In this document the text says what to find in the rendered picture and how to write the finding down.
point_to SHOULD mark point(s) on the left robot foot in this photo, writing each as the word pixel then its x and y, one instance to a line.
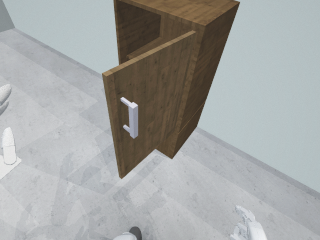
pixel 137 232

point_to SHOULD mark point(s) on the robot right hand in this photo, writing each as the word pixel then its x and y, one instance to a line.
pixel 253 229

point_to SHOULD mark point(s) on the handle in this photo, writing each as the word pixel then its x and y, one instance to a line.
pixel 133 118

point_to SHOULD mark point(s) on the cupboard door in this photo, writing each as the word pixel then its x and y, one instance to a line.
pixel 155 81

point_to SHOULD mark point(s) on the left robot shin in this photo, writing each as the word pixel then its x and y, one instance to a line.
pixel 128 233

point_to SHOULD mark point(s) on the robot left hand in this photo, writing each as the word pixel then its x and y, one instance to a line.
pixel 9 160

